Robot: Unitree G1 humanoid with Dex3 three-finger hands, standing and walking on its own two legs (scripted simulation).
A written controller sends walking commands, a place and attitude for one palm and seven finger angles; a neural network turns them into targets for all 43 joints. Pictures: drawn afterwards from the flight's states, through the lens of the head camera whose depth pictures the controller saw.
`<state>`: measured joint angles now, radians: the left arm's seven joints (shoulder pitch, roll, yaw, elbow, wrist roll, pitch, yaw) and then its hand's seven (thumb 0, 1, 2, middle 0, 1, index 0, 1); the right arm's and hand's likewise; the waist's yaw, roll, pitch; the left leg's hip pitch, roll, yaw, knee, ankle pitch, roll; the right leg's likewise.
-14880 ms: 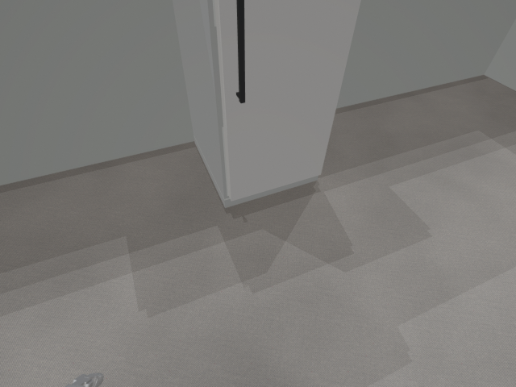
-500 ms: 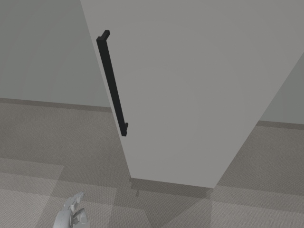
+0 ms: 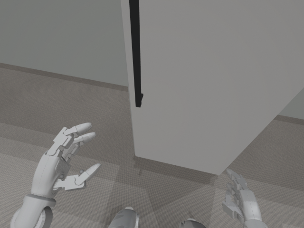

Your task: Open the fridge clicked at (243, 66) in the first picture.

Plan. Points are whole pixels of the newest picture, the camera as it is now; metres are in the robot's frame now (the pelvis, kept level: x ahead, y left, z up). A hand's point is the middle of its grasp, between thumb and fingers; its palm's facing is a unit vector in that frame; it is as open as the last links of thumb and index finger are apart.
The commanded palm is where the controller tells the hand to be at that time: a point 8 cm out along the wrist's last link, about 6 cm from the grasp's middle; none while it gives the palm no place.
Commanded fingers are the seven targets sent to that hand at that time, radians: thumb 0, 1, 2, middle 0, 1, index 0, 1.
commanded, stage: raise the hand to about handle height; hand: left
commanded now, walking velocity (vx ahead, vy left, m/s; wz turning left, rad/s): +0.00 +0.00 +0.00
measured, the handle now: (138, 56) +0.53 +0.11 +0.15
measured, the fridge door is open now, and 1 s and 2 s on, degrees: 0 0 0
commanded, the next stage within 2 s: move the hooked fingers beside the handle in 1.48 s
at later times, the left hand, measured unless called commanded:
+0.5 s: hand (63, 144) +0.26 +0.24 +0.10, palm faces -0.13 -0.99 -0.08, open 12.7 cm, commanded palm +0.24 +0.30 +0.12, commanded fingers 0.00 -0.43 0.33 -0.29 -1.15 -0.29 -1.15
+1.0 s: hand (37, 106) +0.31 +0.28 +0.17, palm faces -0.04 -1.00 -0.07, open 13.9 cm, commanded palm +0.28 +0.32 +0.17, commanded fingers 0.00 -0.50 0.30 -0.30 -1.20 -0.30 -1.20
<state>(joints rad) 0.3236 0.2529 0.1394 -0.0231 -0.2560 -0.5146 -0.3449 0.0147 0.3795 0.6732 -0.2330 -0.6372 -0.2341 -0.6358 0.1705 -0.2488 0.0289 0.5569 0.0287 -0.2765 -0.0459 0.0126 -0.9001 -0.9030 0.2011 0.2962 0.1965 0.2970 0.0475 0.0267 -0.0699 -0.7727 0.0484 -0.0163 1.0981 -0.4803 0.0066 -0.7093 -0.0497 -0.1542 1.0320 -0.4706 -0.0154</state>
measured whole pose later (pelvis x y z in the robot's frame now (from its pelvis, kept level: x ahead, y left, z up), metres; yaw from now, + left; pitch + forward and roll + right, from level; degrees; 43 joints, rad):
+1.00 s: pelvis +0.03 +0.01 +0.05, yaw -1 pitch +3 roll -2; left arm -0.03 0.47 0.45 0.29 -0.37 -0.11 -0.56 -0.01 -0.49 0.30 -0.30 -1.20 -0.30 -1.20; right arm 0.26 -0.28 0.08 0.59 0.06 -0.26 -0.10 0.01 -0.90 -0.90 0.21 0.30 0.20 0.30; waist 0.03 0.04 -0.04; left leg -0.42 0.04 0.03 0.74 -0.37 0.02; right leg -0.38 -0.03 -0.12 0.66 -0.34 0.01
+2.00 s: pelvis +0.02 +0.00 +0.06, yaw -2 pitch +4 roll -1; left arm -0.23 0.44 0.40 0.50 -0.31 -0.14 -0.53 -0.01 -0.50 0.30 -0.30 -1.20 -0.30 -1.20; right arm 0.28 -0.29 0.06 0.60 0.06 -0.23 -0.10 0.01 -0.90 -0.90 0.21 0.30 0.20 0.30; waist -0.02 0.03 -0.03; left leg -0.43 0.04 0.06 0.69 -0.33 0.01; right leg -0.41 -0.03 -0.09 0.66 -0.32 -0.01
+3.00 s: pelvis +0.03 +0.00 +0.05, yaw -3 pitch +10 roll -1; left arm -0.65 0.47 0.36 0.93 -0.20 -0.25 -0.42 -0.01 -0.50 0.30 -0.30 -1.20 -0.30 -1.20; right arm 0.34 -0.29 0.05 0.63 0.04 -0.09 -0.07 0.01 -0.90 -0.90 0.20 0.30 0.20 0.30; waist -0.08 0.02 -0.05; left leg -0.56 0.05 0.06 0.75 -0.35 0.01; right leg -0.54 -0.02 -0.08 0.71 -0.33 -0.01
